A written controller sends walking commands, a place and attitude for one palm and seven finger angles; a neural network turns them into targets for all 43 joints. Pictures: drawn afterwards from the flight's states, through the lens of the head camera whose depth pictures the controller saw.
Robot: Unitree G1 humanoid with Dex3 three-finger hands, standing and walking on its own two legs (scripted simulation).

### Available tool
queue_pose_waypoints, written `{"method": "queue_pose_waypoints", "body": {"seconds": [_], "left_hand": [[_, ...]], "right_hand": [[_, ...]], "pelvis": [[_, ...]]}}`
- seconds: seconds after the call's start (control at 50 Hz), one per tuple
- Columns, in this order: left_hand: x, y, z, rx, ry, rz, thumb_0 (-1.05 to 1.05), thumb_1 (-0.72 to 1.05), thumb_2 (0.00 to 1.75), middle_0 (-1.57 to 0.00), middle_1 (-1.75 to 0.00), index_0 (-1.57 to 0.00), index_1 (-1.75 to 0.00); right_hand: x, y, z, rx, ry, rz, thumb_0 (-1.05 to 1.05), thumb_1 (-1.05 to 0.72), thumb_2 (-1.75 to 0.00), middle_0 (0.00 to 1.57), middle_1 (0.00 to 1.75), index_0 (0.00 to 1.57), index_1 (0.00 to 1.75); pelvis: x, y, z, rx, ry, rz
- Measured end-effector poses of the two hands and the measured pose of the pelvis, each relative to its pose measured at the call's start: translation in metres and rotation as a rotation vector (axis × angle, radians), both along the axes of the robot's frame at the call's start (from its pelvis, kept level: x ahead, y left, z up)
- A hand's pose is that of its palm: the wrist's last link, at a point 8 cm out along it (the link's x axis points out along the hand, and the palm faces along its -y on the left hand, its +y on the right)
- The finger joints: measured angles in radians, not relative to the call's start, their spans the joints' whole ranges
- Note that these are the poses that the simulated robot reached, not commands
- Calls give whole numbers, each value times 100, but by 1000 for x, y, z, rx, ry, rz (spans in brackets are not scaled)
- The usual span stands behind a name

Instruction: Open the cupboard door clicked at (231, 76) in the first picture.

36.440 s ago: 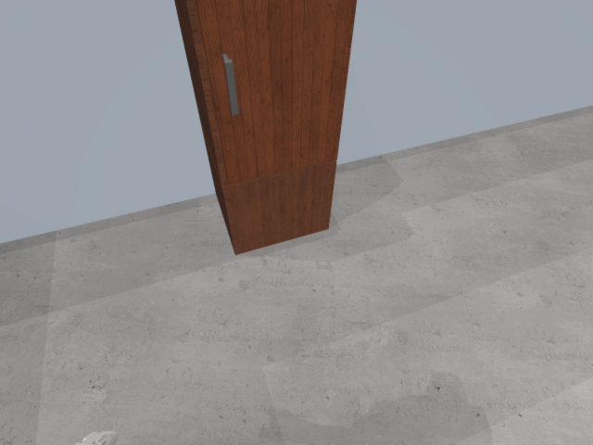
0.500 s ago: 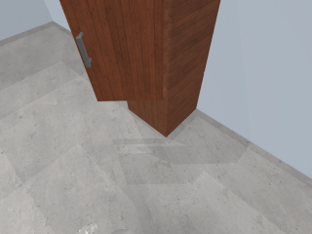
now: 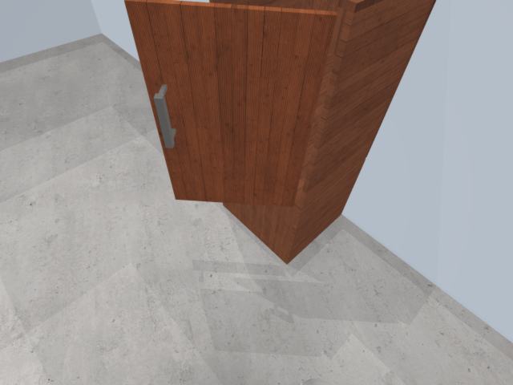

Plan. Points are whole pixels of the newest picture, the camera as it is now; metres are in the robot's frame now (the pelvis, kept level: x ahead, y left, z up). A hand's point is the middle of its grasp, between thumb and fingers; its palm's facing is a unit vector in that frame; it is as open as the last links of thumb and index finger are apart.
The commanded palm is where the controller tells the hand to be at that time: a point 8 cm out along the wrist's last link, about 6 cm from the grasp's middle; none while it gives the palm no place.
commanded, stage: come to a stop and stand still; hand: left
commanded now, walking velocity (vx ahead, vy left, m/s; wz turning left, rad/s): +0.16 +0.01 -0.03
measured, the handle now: (166, 117) +0.65 +0.27 +0.01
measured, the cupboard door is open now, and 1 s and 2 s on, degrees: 44 44 44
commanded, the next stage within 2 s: look again from close up in 1.14 s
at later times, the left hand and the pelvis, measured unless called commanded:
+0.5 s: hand (173, 376) +0.16 +0.16 -0.18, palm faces +0.03 -0.98 -0.18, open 7.3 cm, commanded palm none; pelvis +0.07 -0.01 -0.01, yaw +0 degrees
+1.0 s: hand out of the picture +0.03 +0.17 -0.17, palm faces +0.04 -0.97 -0.23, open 7.3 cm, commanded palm none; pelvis +0.03 -0.01 +0.00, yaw +0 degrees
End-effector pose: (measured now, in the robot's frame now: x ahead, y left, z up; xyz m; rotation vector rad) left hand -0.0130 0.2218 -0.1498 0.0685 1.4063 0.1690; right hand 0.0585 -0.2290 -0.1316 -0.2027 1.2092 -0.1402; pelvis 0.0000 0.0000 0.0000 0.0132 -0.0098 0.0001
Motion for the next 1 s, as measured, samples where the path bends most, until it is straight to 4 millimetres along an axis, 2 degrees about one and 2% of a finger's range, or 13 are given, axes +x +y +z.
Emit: {"method": "queue_pose_waypoints", "body": {"seconds": [0.1,0.18,0.28,0.38,0.46,0.56,0.62,0.7,0.74,0.86,1.0], "left_hand": [[76,7,11,55,-105,-54,1,95,90,-20,-30,-20,-30],[123,3,11,98,-164,-89,1,94,90,-20,-30,-20,-30],[157,-12,14,88,-166,-119,0,93,90,-20,-30,-20,-30],[171,-17,5,55,-182,-92,0,92,90,-20,-30,-20,-30],[166,-14,0,39,-170,-78,0,91,90,-21,-30,-20,-30],[150,-10,1,63,-143,-57,0,91,90,-21,-30,-20,-30],[131,-7,0,97,-153,-70,0,91,90,-21,-30,-20,-30],[99,-1,-1,108,-117,-76,0,91,90,-20,-30,-20,-30],[86,2,-2,106,-98,-62,0,91,90,-20,-30,-20,-30],[59,3,8,104,-90,-46,0,91,90,-20,-30,-20,-30],[38,-4,12,82,-64,-48,0,91,90,-20,-30,-20,-30]], "right_hand": [[-20,-3,-9,31,123,-54,0,-94,-90,20,30,20,30],[-31,-6,-25,65,219,-95,0,-93,-90,20,30,20,30],[-27,-5,-25,87,281,-133,1,-92,-90,20,30,20,30],[-13,-6,-20,53,283,-130,1,-91,-90,20,30,20,30],[2,-9,-16,19,232,-117,1,-91,-90,20,30,20,30],[20,-14,-18,17,169,-83,1,-91,-90,20,30,20,30],[40,-21,-25,32,97,-66,1,-91,-90,20,30,20,30],[64,-22,-20,28,-33,-57,1,-91,-90,20,30,20,30],[70,-19,-18,29,-82,-42,1,-91,-90,20,30,19,30],[63,-7,-10,60,-103,-2,1,-91,-90,20,30,19,30],[27,-12,-11,53,-36,-28,0,-93,-90,20,30,20,30]], "pelvis": [[29,-5,1,9,-2,-6],[53,-16,-8,32,-7,-11],[72,-20,-4,4,7,9],[75,-17,-5,-2,11,16],[71,-13,-6,4,6,6],[67,-17,-8,6,5,9],[61,-20,-14,-2,1,10],[52,-16,-16,-13,-27,12],[48,-13,-17,-15,-43,6],[40,-11,-9,-9,-38,-2],[33,-12,-3,-7,-23,0]]}}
